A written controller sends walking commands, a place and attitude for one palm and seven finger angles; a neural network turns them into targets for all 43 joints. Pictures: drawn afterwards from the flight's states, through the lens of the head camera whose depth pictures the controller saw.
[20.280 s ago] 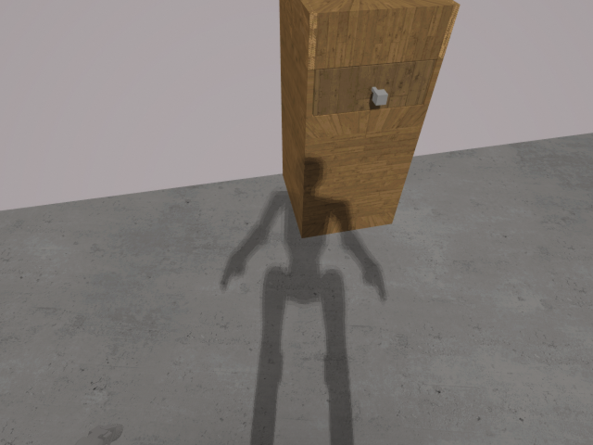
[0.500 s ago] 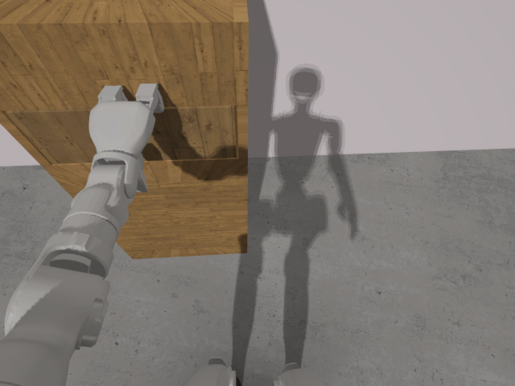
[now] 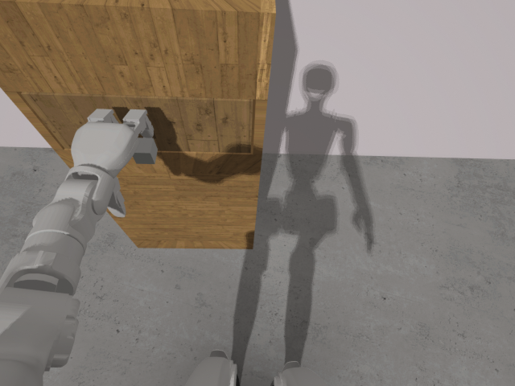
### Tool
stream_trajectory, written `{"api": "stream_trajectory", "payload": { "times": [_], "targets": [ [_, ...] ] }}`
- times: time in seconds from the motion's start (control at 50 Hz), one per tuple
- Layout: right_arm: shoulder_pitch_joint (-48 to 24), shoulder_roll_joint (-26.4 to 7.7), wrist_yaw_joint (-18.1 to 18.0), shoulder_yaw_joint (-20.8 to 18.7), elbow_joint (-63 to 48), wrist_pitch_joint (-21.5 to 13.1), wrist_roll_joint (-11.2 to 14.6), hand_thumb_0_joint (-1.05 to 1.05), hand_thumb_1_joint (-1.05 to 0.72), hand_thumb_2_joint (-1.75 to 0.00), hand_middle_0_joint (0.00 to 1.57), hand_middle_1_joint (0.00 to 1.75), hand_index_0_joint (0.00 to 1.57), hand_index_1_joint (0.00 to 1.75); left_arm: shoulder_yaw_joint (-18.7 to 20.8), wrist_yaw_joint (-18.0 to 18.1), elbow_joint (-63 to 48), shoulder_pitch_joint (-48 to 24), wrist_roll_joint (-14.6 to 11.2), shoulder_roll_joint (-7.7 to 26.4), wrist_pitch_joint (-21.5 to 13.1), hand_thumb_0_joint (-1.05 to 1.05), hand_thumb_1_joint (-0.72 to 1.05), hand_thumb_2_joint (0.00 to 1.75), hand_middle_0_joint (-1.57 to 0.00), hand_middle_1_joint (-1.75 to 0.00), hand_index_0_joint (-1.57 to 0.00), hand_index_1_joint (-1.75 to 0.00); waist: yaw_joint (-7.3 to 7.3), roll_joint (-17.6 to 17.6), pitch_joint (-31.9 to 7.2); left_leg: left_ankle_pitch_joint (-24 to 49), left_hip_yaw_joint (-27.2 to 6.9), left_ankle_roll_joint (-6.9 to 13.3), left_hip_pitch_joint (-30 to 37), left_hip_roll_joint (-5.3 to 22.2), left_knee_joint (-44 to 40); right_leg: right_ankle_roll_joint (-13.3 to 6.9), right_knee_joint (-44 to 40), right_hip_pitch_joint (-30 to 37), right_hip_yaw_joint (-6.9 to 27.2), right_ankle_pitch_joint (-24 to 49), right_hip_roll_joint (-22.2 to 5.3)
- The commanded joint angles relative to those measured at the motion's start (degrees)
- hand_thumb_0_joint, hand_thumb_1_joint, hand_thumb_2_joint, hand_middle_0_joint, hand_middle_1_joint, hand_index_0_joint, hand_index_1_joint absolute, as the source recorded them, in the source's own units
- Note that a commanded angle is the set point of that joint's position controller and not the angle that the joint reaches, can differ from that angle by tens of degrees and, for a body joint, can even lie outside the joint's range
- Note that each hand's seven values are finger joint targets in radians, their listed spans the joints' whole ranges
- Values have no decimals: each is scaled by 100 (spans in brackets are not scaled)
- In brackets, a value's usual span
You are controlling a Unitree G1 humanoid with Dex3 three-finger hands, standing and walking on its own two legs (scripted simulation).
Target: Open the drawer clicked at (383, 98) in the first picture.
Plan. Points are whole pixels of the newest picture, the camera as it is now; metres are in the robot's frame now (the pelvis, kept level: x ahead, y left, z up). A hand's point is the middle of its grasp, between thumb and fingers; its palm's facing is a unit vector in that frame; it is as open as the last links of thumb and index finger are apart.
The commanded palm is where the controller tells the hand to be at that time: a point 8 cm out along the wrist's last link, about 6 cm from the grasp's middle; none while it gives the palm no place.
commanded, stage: lower the fingers behind the handle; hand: left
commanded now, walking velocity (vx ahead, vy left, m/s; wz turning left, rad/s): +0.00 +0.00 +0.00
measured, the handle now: (146, 143) +0.53 +0.21 -0.01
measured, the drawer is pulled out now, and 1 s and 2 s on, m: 0.00 0.00 0.00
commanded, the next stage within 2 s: lift the fingers back up to retry in 1.18 s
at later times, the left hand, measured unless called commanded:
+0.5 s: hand (124, 164) +0.47 +0.23 +0.00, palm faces -0.09 -0.05 -0.99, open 14.1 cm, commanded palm +0.46 +0.22 +0.04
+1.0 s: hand (127, 158) +0.48 +0.23 +0.00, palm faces -0.08 -0.02 -1.00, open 13.6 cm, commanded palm +0.47 +0.22 +0.02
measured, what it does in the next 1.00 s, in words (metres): stands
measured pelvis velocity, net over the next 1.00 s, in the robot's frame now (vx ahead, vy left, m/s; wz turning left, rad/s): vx -0.03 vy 0.01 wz -0.03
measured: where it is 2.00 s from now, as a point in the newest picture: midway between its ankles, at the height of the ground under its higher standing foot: outside the picture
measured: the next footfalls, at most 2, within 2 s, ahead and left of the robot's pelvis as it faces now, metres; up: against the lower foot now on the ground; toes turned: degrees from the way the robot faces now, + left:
none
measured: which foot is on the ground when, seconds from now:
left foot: down 0.00-1.00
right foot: down 0.00-1.00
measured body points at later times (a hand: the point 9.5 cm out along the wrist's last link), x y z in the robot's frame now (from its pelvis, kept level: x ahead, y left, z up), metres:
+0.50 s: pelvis +0.01 +0.01 +0.00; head +0.11 +0.02 +0.44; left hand +0.47 +0.23 +0.05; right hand +0.02 -0.26 -0.12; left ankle +0.02 +0.07 -0.67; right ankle -0.02 -0.10 -0.67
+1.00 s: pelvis -0.03 +0.01 -0.02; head +0.09 +0.03 +0.42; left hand +0.48 +0.22 +0.05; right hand -0.01 -0.26 -0.13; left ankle +0.02 +0.07 -0.67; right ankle -0.02 -0.10 -0.67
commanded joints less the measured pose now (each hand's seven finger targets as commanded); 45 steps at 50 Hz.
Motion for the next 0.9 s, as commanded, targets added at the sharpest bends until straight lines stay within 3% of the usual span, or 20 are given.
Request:
{"api": "stream_trajectory", "payload": {
  "times": [0.0,0.06,0.12,0.14,0.2,0.24,0.26,0.32,0.4,0.42,0.46,0.52,0.54,0.56,0.62,0.66,0.68,0.78,0.82,0.88],
  "targets": [
    [510,-817,101,-267,-253,-136,-131,0,-90,-90,20,30,20,30,573,1019,-869,-3203,20,1051,507,0,-50,30,-30,-120,-30,-120,-326,712,-2767,2572,-350,-288,3030,349,-204,-77,-410,-476,-44,1525,-64],
    [496,-816,207,-253,-244,-8,-118,0,-90,-90,20,30,20,30,311,1152,-505,-3358,159,808,1215,0,-50,30,-30,-120,-30,-120,-359,857,-2961,2922,-355,-379,3373,377,-237,-59,-447,-451,-150,1663,-19],
    [503,-844,200,-163,-319,139,-62,0,-90,-90,20,30,20,30,374,940,-63,-3285,208,1076,1781,0,-50,30,-30,-120,-30,-120,-309,706,-3012,3020,-275,-330,3411,354,-375,-32,-580,-20,-128,1891,11],
    [521,-826,182,-142,-371,162,-58,0,-90,-90,20,30,20,30,206,804,-28,-3304,144,905,1890,0,-50,30,-30,-120,-30,-120,-360,597,-2989,3012,-215,-262,3396,341,-389,-20,-663,190,-113,2023,14],
    [520,-816,99,-57,-448,227,-17,0,-90,-90,20,30,20,30,346,395,166,-2991,66,1173,1914,0,-50,30,-30,-120,-30,-120,-307,367,-2967,3035,-133,-161,3226,317,-498,6,-766,727,-20,2400,-11],
    [495,-746,47,-24,-525,242,19,0,-90,-90,20,30,20,30,66,136,426,-2529,33,797,1846,0,-50,30,-30,-120,-30,-120,-347,83,-2367,2712,-28,-71,2842,286,-558,34,-903,823,21,2420,-35],
    [472,-744,22,-8,-558,233,40,0,-90,-90,20,30,20,30,162,30,443,-2370,26,899,1724,0,-50,30,-30,-120,-30,-120,-330,-159,-2177,2476,-11,-40,2610,279,-601,50,-947,892,60,2348,-57],
    [376,-687,-43,12,-695,175,33,0,-90,-90,20,30,20,30,99,-198,139,-2199,-8,803,1128,0,-50,30,-30,-120,-30,-120,-313,-86,-1809,2231,-2,-13,2356,280,-592,22,-901,747,140,2227,-91],
    [358,-611,-36,-48,-685,83,-21,0,-90,-90,20,30,20,30,214,-42,-167,-1865,92,730,469,0,-50,30,-30,-120,-30,-120,-181,221,-1823,2175,-90,-71,2366,332,-393,-61,-644,195,118,1806,-81],
    [366,-606,-9,-57,-677,68,-24,0,-90,-90,20,30,20,30,50,57,-147,-1883,157,524,407,0,-50,30,-30,-120,-30,-120,-240,221,-1787,2114,-131,-89,2339,348,-338,-51,-582,-54,97,1663,-66],
    [388,-656,37,-113,-633,45,-58,0,-90,-90,20,30,20,30,315,311,-253,-1884,196,746,363,0,-50,30,-30,-120,-30,-120,-173,317,-2042,2199,-189,-139,2374,388,-215,-67,-422,-269,64,1572,-59],
    [459,-711,105,-174,-526,41,-107,0,-90,-90,20,30,20,30,408,687,-257,-2192,228,795,526,0,-50,30,-30,-120,-30,-120,-227,366,-2418,2368,-245,-194,2426,402,-53,-59,-236,-457,8,1568,-50],
    [469,-717,128,-190,-491,53,-120,0,-90,-90,20,30,20,30,299,789,-73,-2225,235,656,663,0,-50,30,-30,-120,-30,-120,-292,359,-2327,2307,-238,-200,2382,389,-9,-63,-247,-534,-14,1513,-33],
    [473,-754,140,-193,-449,60,-114,0,-90,-90,20,30,20,30,414,903,-79,-2416,276,837,767,0,-50,30,-30,-120,-30,-120,-311,311,-2463,2254,-257,-205,2347,397,6,-45,-224,-558,-12,1476,-44],
    [485,-796,176,-178,-403,123,-109,0,-90,-90,20,30,20,30,350,1078,205,-2562,378,857,1219,0,-50,30,-30,-120,-30,-120,-317,364,-2576,2309,-306,-255,2430,382,-15,-49,-190,-598,-73,1432,-22],
    [498,-803,185,-142,-384,163,-79,0,-90,-90,20,30,20,30,216,1085,478,-2752,372,796,1547,0,-50,30,-30,-120,-30,-120,-380,351,-2406,2109,-306,-244,2364,371,-96,-39,-274,-617,-107,1301,-20],
    [510,-803,191,-130,-374,166,-70,0,-90,-90,20,30,20,30,77,1036,621,-2834,334,664,1696,0,-50,30,-30,-120,-30,-120,-433,403,-2292,1966,-280,-222,2347,366,-132,-37,-321,-613,-123,1228,-20],
    [503,-825,95,20,-441,166,18,0,-90,-90,20,30,20,30,-117,560,1272,-3013,228,772,2109,0,-50,30,-30,-120,-30,-120,-606,120,-1813,1173,-191,-74,1785,293,-243,15,-497,-464,-63,897,-62],
    [509,-829,44,61,-508,142,46,0,-90,-90,20,30,20,30,-16,311,1225,-2985,212,987,2022,0,-50,30,-30,-120,-30,-120,-547,179,-1973,1172,-168,-51,1796,285,-237,14,-467,-375,-33,918,-70],
    [498,-802,-31,110,-615,89,54,0,-90,-90,20,30,20,30,-101,-42,1349,-2746,151,921,1825,0,-50,30,-30,-120,-30,-120,-585,24,-1647,894,-114,-4,1461,283,-192,28,-492,-375,-1,775,-83]
  ]
}}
